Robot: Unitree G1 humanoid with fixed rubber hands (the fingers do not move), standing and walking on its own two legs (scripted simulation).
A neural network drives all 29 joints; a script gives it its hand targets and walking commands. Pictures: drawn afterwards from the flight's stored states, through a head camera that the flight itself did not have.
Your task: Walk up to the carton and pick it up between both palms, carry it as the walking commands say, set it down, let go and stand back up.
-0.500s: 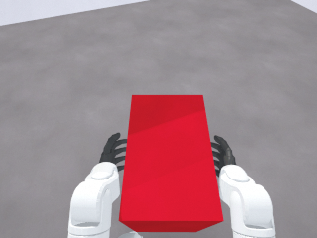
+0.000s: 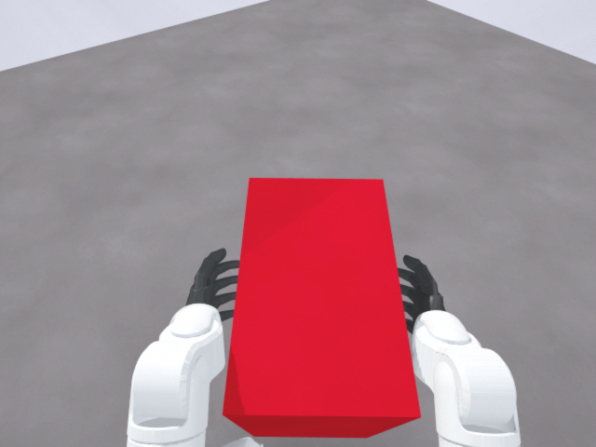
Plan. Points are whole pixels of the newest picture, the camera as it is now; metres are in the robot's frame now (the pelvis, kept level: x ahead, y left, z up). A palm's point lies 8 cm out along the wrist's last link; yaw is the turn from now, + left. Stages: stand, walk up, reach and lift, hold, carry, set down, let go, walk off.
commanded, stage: carry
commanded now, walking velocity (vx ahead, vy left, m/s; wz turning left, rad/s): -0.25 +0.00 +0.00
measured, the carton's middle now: (313, 318) +0.28 +0.00 +0.01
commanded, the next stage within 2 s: none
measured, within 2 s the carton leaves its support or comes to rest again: neither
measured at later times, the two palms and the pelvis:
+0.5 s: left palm out of the picture +0.06 +0.11 +0.08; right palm out of the picture +0.04 -0.14 +0.07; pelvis -0.19 +0.01 -0.01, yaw -4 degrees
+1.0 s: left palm out of the picture -0.12 +0.14 +0.09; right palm out of the picture -0.15 -0.12 +0.09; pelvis -0.39 +0.03 +0.01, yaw -5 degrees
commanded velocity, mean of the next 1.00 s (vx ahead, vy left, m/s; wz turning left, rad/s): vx -0.25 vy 0.00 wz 0.00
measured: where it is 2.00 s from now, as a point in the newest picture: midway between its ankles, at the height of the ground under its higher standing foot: outside the picture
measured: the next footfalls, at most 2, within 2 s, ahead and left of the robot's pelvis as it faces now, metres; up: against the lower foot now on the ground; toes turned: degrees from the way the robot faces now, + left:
left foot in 0.12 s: +0.03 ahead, +0.11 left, +0.00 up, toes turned +10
right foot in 0.46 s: -0.20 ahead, -0.13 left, +0.00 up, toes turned -6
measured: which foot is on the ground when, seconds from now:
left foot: up 0.00-0.10, down 0.12-0.46, up 0.48-0.70, down 0.72-1.00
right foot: down 0.00-0.12, up 0.14-0.44, down 0.46-0.74, up 0.76-1.00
